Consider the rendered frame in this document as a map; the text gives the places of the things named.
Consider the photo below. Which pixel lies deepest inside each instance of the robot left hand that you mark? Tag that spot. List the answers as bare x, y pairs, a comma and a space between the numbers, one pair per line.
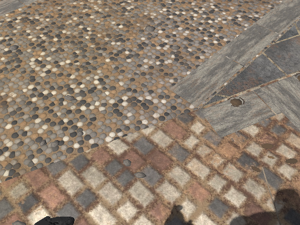
56, 221

